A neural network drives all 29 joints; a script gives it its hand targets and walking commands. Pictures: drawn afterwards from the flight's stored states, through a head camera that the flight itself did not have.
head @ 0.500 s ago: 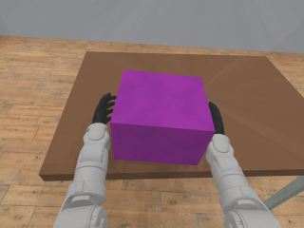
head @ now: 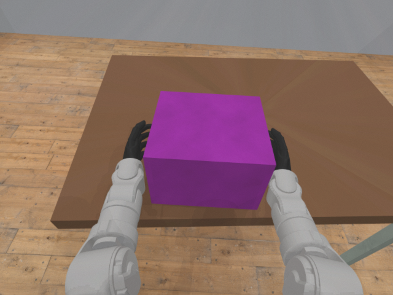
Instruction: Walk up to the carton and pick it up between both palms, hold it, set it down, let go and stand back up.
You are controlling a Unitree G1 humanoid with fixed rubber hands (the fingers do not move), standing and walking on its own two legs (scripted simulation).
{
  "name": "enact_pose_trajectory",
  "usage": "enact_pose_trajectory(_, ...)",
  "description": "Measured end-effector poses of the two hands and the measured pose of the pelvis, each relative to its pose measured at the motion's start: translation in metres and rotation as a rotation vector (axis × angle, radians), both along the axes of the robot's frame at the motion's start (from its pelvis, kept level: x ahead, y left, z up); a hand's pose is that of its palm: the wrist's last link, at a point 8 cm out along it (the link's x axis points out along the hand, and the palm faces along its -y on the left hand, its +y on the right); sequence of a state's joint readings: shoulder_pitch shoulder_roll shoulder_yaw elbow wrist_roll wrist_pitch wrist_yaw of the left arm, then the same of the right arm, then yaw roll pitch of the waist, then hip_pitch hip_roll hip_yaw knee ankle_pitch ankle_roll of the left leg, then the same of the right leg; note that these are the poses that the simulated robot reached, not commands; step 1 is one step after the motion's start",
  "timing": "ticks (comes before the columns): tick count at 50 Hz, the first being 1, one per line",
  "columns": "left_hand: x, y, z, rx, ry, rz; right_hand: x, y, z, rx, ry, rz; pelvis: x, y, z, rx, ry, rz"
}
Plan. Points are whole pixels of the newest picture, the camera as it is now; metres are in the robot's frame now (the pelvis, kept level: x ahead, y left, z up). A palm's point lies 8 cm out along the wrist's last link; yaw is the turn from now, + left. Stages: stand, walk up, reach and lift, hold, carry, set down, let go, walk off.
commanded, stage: set down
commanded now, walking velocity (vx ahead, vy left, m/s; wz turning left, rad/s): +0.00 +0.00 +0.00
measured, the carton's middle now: (207, 148) +0.41 +0.01 +0.08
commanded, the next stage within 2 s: none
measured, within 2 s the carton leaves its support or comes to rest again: rests again in 0.86 s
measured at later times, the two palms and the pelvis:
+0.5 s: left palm (142, 163) +0.41 +0.16 +0.02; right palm (276, 171) +0.40 -0.15 +0.03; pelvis +0.01 +0.00 +0.00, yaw -1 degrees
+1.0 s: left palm (143, 174) +0.40 +0.16 -0.02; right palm (270, 181) +0.40 -0.15 -0.02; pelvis +0.00 +0.00 -0.02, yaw -1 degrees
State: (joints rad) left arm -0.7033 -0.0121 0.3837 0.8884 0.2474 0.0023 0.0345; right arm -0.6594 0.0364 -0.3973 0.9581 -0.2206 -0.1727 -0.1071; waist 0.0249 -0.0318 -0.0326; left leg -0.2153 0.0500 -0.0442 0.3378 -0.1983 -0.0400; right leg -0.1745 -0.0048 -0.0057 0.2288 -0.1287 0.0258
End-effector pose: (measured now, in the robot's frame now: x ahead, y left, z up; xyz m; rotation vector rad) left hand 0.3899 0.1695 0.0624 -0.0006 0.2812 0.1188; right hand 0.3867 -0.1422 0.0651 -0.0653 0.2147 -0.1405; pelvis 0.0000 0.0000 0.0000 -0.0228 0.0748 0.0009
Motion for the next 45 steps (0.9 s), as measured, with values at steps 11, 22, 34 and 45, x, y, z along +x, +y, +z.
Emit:
enact_pose_trajectory(11, 0.007, 0.001, -0.016, -0.002, 0.012, -0.008, 0.005, 0.0, -0.013, -0.004, 0.01, -0.005, 0.002, 0.002, -0.001, -0.003, 0.06, -0.003)
enact_pose_trajectory(22, 0.016, -0.008, -0.037, -0.005, 0.033, -0.016, 0.012, -0.008, -0.031, -0.011, 0.03, -0.013, 0.005, 0.001, -0.004, -0.003, 0.137, -0.014)
enact_pose_trajectory(34, 0.016, -0.007, -0.069, 0.002, 0.066, -0.002, 0.016, -0.007, -0.065, -0.014, 0.065, 0.003, 0.008, 0.001, -0.008, -0.003, 0.244, -0.015)
enact_pose_trajectory(45, 0.014, -0.007, -0.08, -0.007, 0.021, 0.01, 0.014, -0.007, -0.081, 0.004, 0.033, 0.012, 0.005, 0.003, -0.013, -0.009, 0.318, -0.009)
